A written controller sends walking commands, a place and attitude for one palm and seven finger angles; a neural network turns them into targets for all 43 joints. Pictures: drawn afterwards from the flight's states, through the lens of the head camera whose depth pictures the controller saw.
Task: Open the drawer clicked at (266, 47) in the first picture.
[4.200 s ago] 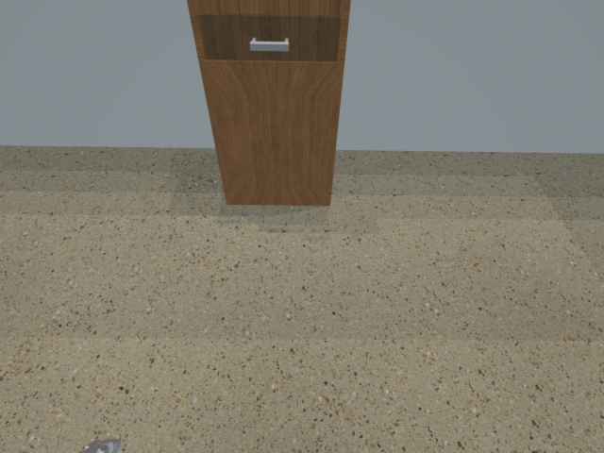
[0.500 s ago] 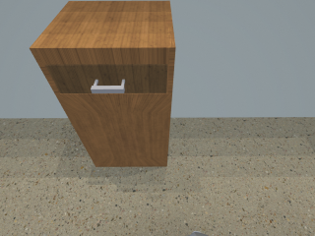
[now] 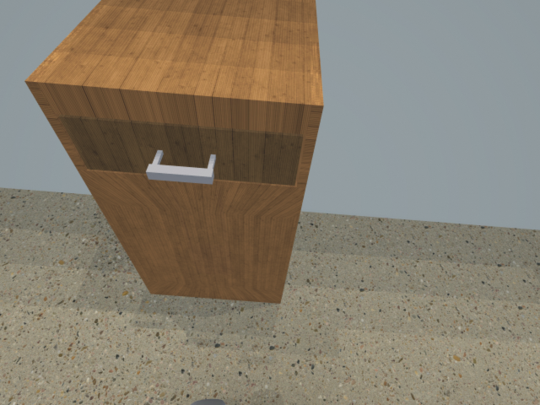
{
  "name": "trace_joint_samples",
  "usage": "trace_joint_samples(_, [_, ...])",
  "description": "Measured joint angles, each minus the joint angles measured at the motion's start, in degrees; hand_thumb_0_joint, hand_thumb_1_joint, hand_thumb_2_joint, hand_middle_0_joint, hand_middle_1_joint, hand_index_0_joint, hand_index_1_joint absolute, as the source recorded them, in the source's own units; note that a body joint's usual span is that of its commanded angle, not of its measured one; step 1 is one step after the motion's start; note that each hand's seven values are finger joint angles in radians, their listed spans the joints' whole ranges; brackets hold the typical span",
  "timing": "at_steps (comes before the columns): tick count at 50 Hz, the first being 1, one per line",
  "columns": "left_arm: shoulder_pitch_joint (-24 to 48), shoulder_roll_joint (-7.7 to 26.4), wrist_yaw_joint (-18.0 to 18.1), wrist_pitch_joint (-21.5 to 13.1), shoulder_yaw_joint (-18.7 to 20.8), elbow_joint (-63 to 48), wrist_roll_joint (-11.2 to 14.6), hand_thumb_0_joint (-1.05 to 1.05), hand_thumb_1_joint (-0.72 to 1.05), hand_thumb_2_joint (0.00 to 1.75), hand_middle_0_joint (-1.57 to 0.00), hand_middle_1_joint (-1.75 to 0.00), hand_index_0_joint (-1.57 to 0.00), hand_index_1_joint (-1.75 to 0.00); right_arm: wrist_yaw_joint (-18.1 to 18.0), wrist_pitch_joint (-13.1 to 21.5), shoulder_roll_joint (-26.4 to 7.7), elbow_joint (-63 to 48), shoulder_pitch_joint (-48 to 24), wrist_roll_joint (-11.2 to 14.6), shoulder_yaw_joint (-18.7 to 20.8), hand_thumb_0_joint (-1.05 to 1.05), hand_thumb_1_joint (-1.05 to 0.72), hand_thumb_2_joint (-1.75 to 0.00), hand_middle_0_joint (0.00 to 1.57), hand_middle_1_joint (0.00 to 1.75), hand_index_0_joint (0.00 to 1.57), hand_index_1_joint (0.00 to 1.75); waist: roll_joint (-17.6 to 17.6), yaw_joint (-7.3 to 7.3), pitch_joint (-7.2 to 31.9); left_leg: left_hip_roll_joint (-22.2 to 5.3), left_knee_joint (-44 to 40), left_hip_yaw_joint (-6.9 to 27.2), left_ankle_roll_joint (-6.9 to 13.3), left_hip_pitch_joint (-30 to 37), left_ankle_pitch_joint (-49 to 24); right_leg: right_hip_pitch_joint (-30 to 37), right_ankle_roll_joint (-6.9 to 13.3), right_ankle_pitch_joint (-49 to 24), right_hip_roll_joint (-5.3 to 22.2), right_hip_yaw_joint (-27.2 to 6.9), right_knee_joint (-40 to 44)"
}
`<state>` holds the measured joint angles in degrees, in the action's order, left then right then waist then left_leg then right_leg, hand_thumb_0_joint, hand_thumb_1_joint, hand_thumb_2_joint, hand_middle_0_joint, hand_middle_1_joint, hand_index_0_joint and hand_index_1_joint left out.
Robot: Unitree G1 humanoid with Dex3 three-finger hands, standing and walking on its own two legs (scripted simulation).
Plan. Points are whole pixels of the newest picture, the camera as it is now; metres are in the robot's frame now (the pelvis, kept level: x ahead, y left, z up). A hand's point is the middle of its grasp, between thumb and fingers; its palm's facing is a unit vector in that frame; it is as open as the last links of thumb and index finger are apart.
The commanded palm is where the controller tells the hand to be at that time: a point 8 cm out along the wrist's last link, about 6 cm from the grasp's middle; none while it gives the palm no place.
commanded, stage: come to a stop and stand still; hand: left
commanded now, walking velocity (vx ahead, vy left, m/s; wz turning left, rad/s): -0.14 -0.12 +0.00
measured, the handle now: (183, 165) +0.51 +0.22 +0.00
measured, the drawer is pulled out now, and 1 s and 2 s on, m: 0.00 0.00 0.00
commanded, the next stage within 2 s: look again from close up in 0.90 s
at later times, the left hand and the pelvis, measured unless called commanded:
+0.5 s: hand out of the picture +0.04 +0.15 -0.17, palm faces +0.05 -0.97 -0.22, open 7.4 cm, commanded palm none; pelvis -0.04 -0.04 -0.01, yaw +2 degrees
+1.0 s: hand out of the picture -0.09 +0.13 -0.17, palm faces +0.07 -0.98 -0.16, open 7.4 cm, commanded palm none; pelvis -0.06 -0.04 +0.00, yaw +1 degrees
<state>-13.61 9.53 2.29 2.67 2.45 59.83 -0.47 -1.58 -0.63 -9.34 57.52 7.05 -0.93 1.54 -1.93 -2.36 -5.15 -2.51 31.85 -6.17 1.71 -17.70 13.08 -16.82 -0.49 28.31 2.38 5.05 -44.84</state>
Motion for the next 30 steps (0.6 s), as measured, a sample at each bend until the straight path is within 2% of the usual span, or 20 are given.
trace_joint_samples(3, [0.8, 0.6, -0.2, 0.2, 0.4, -0.8, 0.0, 0.00, 0.92, 0.90, -0.20, -0.30, -0.20, -0.30, -0.3, -0.3, 0.4, -1.1, -1.7, -0.2, -0.1, 0.00, -0.91, -0.90, 0.19, 0.30, 0.20, 0.30, 0.4, 0.11, -0.7, -0.2, -2.1, -0.1, 0.1, 0.1, -1.6, -4.0, -0.6, 1.9, -1.2, -2.7, -11.0])
trace_joint_samples(6, [1.2, 1.3, -0.4, 0.4, 0.8, -1.7, 0.0, 0.00, 0.91, 0.90, -0.20, -0.30, -0.20, -0.30, -0.3, -0.5, 0.6, -1.7, -2.6, -0.2, 0.0, 0.00, -0.91, -0.90, 0.20, 0.30, 0.20, 0.30, 1.0, 0.42, -0.8, -0.5, -3.5, -0.2, -0.3, 0.1, -2.9, -5.0, -1.2, 1.5, -1.3, -3.8, -13.2])
trace_joint_samples(9, [1.7, 1.7, -0.5, 0.6, 0.9, -2.5, -0.1, 0.00, 0.91, 0.90, -0.20, -0.30, -0.20, -0.30, -0.1, -0.6, 0.4, -1.9, -2.5, -0.4, 0.3, 0.00, -0.91, -0.90, 0.20, 0.30, 0.20, 0.30, 1.9, 0.92, -0.5, -0.9, -4.0, -0.2, -0.9, -0.2, -3.8, -3.0, -1.2, 1.2, -0.6, -3.7, -7.1])
trace_joint_samples(11, [1.5, 2.1, -0.7, 0.3, 0.1, -3.6, -0.4, 0.00, 0.91, 0.90, -0.20, -0.30, -0.20, -0.30, 0.1, -0.9, 0.0, -2.4, -1.6, -0.4, 0.4, 0.00, -0.91, -0.90, 0.20, 0.30, 0.21, 0.30, 2.6, 1.25, -0.1, -1.1, -3.4, 0.1, -1.5, -0.8, -4.0, -0.2, -1.2, -0.9, -0.4, -3.5, 0.8])
trace_joint_samples(13, [-0.2, 3.3, -0.9, -0.5, -0.4, -6.6, -1.0, 0.00, 0.91, 0.90, -0.20, -0.30, -0.20, -0.30, 0.4, -1.1, -0.3, -4.3, 0.7, -0.4, 0.4, 0.00, -0.91, -0.90, 0.20, 0.30, 0.21, 0.30, 1.5, 0.97, 1.8, -0.6, 1.0, 0.1, -2.3, -4.2, -1.6, 1.6, -0.3, -7.8, 0.5, -4.7, 10.5])
trace_joint_samples(16, [-0.7, 2.0, -0.5, -0.3, -0.7, -8.6, -1.6, 0.00, 0.91, 0.90, -0.20, -0.30, -0.20, -0.30, 0.6, -2.1, -2.4, -5.9, 3.6, -0.7, 1.6, 0.00, -0.91, -0.90, 0.20, 0.30, 0.21, 0.30, 4.8, 2.08, 2.3, -0.1, 12.5, 4.8, -1.7, -8.1, 7.3, 0.7, 0.8, -7.4, -1.3, -2.2, 6.8])
trace_joint_samples(18, [-1.4, 1.4, -0.2, -0.4, -0.8, -9.7, -1.6, 0.00, 0.91, 0.90, -0.20, -0.30, -0.20, -0.30, 0.7, -2.5, -3.0, -6.1, 5.6, -0.7, 1.9, 0.01, -0.91, -0.90, 0.20, 0.30, 0.20, 0.30, 5.0, 2.43, 3.2, 0.8, 17.3, 5.3, -1.0, -8.3, 9.6, 1.1, 1.1, -6.7, -1.8, -1.4, 6.3])
trace_joint_samples(19, [-1.6, 1.3, -0.1, -0.4, -0.9, -10.2, -1.7, 0.00, 0.91, 0.90, -0.20, -0.30, -0.20, -0.30, 0.7, -2.5, -3.1, -6.2, 6.5, -0.7, 2.0, 0.01, -0.91, -0.90, 0.20, 0.30, 0.20, 0.30, 4.7, 2.64, 3.5, 1.1, 17.1, 4.9, -0.9, -7.5, 9.9, 1.3, 1.3, -6.6, -1.9, -1.2, 6.2])
trace_joint_samples(21, [-1.8, 1.4, 0.0, -0.3, -1.1, -10.9, -1.5, 0.00, 0.91, 0.90, -0.20, -0.30, -0.20, -0.30, 0.6, -2.0, -3.1, -6.4, 8.3, -0.5, 1.9, 0.01, -0.91, -0.90, 0.20, 0.30, 0.20, 0.30, 4.1, 3.12, 4.0, 1.6, 11.6, 4.1, -0.7, -4.1, 6.8, 1.4, 1.5, -6.4, -2.2, -0.8, 5.6])
trace_joint_samples(23, [-1.2, 1.6, -0.1, -0.3, -1.2, -10.9, -1.0, 0.00, 0.91, 0.90, -0.20, -0.30, -0.20, -0.30, 0.6, -1.3, -2.7, -5.8, 9.4, -0.6, 1.5, 0.01, -0.91, -0.90, 0.19, 0.30, 0.20, 0.30, 3.0, 3.49, 4.0, 1.7, 8.5, 4.1, 0.6, -2.4, 4.6, 1.4, 1.4, -6.2, -2.3, -0.5, 5.0])
trace_joint_samples(25, [-0.6, 1.6, -0.2, -0.2, -1.5, -10.5, -0.7, 0.00, 0.91, 0.90, -0.20, -0.30, -0.20, -0.30, 0.7, -1.1, -2.1, -4.9, 10.0, -0.8, 0.7, 0.01, -0.91, -0.90, 0.19, 0.30, 0.20, 0.30, 1.8, 3.16, 3.8, 1.7, 7.3, 3.6, 0.5, -1.6, 4.0, 2.3, 1.1, -7.6, -2.3, -0.9, 6.9])
trace_joint_samples(30, [-1.3, 0.9, -0.7, -1.2, -2.4, -9.1, -0.3, 0.00, 0.91, 0.90, -0.20, -0.30, -0.20, -0.30, 0.9, -1.0, -1.4, -3.3, 11.1, -0.7, -0.6, 0.01, -0.91, -0.90, 0.19, 0.30, 0.20, 0.30, 1.6, 3.09, 4.4, 1.5, 1.7, 3.5, -0.1, 0.0, 0.4, 4.0, 1.6, -11.6, -2.8, -1.0, 12.9])
